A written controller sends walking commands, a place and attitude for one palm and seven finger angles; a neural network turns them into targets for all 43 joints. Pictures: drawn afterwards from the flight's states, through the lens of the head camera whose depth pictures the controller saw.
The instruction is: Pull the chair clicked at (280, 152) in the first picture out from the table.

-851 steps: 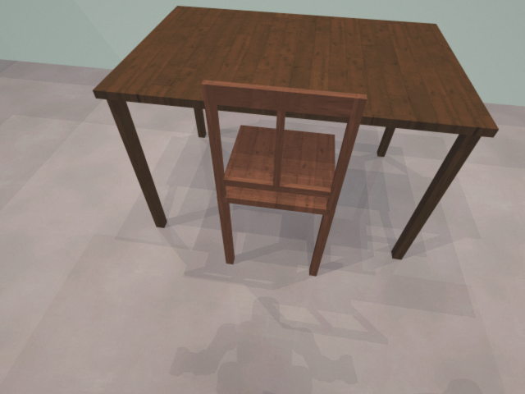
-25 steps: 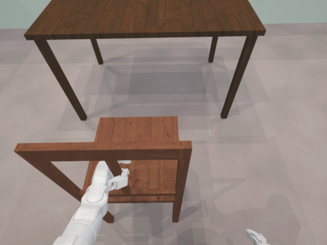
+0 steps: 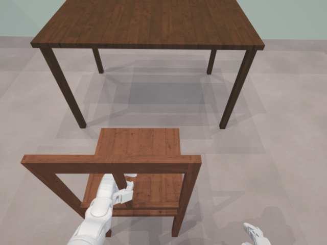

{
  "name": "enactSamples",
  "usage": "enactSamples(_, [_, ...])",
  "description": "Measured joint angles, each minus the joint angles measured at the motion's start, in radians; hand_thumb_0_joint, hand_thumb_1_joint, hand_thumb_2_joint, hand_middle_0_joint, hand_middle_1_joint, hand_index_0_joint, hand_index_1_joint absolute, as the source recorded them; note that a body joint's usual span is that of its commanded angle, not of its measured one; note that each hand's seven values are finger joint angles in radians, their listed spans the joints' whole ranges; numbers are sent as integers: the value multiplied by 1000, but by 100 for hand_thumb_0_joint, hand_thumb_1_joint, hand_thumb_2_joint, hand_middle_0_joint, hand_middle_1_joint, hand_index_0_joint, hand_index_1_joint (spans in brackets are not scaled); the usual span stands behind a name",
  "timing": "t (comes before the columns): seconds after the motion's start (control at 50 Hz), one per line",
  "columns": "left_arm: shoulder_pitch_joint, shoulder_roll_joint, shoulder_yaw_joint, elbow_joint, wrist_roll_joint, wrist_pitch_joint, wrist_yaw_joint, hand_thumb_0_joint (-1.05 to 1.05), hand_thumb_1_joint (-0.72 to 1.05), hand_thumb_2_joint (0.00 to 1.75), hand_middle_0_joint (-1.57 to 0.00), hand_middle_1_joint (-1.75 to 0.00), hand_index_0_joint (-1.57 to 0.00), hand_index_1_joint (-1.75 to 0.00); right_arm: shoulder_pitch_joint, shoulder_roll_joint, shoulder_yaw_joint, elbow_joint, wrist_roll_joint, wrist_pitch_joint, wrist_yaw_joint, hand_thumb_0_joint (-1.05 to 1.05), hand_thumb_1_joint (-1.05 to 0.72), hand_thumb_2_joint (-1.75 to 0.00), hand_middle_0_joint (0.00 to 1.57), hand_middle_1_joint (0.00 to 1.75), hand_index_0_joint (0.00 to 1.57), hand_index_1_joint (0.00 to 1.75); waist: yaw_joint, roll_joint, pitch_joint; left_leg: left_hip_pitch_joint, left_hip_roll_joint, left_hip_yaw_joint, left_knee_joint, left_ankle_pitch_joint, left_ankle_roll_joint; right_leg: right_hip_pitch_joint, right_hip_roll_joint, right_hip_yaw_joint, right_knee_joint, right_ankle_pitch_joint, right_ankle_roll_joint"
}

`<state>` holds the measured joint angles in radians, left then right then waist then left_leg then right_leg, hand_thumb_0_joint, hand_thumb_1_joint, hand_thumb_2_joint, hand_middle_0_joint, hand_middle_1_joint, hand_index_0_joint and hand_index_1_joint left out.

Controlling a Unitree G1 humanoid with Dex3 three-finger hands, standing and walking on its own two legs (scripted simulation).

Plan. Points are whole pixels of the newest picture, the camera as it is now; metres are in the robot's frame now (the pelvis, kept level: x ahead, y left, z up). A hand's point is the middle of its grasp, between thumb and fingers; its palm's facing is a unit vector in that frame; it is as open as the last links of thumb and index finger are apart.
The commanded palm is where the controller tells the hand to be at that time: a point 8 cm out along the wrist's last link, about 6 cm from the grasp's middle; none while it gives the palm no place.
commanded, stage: open the thumb and straighten the fingers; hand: left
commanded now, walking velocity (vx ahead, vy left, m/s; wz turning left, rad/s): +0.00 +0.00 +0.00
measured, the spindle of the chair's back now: (124, 190) +0.29 +0.13 -0.11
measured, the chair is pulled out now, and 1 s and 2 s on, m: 0.62 0.62 0.62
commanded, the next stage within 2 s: draw the fingers out of the gap in 0.82 s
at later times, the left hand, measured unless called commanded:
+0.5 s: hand (126, 186) +0.28 +0.12 -0.07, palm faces -0.04 -0.99 -0.12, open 12.7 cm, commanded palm +0.26 +0.17 -0.05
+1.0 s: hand (123, 194) +0.26 +0.12 -0.07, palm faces -0.02 -0.99 -0.12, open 17.4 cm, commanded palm +0.23 +0.18 -0.05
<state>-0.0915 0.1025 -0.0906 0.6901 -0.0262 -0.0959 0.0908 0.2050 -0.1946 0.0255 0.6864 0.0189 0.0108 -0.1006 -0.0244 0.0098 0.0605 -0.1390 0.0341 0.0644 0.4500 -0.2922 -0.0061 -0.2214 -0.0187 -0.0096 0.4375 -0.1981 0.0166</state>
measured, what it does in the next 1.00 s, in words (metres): stands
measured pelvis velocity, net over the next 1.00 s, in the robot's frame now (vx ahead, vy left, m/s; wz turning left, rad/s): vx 0.01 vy -0.01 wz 0.07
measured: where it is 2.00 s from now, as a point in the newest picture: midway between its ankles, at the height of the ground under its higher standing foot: outside the picture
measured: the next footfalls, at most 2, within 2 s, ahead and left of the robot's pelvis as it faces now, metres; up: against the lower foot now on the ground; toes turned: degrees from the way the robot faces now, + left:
none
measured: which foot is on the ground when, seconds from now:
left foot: down 0.00-1.00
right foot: down 0.00-1.00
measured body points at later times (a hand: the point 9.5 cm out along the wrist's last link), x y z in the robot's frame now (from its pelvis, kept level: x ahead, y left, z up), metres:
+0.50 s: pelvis +0.00 +0.00 -0.03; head +0.04 -0.01 +0.42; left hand +0.28 +0.17 -0.06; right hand +0.14 -0.25 -0.13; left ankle -0.03 +0.12 -0.74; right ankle +0.02 -0.13 -0.74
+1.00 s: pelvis +0.01 -0.01 -0.04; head +0.05 -0.02 +0.41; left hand +0.26 +0.18 -0.06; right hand +0.17 -0.25 -0.13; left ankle -0.03 +0.12 -0.74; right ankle +0.02 -0.13 -0.74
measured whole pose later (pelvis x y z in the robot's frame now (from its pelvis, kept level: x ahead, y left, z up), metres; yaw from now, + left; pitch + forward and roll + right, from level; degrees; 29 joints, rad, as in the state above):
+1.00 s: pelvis +0.01 -0.01 -0.04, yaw +4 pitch +10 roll +0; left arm 0.11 0.16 -0.07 0.22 -0.06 0.15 0.01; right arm 0.24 -0.26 0.01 0.56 0.04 -0.06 -0.06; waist -0.05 0.04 -0.11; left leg -0.55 0.02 -0.01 0.84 -0.47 -0.01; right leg -0.61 -0.05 -0.07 0.83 -0.40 0.01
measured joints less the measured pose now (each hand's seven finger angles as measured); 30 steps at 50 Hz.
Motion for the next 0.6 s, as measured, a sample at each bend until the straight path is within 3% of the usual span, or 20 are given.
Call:
enactSamples(0.1, [10,-4,-8,-14,0,-6,-2,6,70,80,-30,-129,-50,-145,9,4,3,13,0,4,0,1,-90,-90,21,30,20,30,0,4,4,1,-7,3,-4,0,5,-2,-6,3,1,-2,5])
enactSamples(0.2, [43,9,-3,-95,-27,14,-19,4,64,78,-35,-134,-50,-145,28,-5,-6,12,28,-30,55,1,-90,-90,21,30,20,30,-33,-15,-59,-118,-19,-20,69,-23,8,-113,-24,-17,81,-39,7])
enactSamples(0.28, [65,22,-12,-181,-15,38,-22,3,45,68,-41,-139,-50,-145,42,-30,-24,-11,26,-54,80,1,-90,-90,21,30,20,30,-35,-9,-89,-201,-19,-25,147,-58,10,-192,-27,-19,150,-68,7])
enactSamples(0.36, [73,20,-9,-231,-18,88,-26,2,12,52,-45,-140,-49,-143,43,-54,-32,-32,24,-57,83,1,-90,-90,21,30,20,30,-35,5,-113,-263,-21,-26,211,-88,12,-253,-31,-19,212,-97,9])
enactSamples(0.48, [67,26,12,-270,-29,156,-34,1,-29,32,-41,-122,-42,-122,38,-61,-32,-61,22,-61,67,1,-90,-90,20,30,20,29,-32,21,-135,-321,-22,-30,276,-120,12,-311,-34,-19,281,-132,9])
enactSamples(0.6, [84,29,12,-323,-36,194,-51,0,-47,24,-30,-87,-30,-87,38,-53,-22,-85,21,-70,56,1,-90,-90,20,30,20,30,-27,29,-149,-355,-20,-40,318,-141,7,-343,-35,-28,324,-157,5])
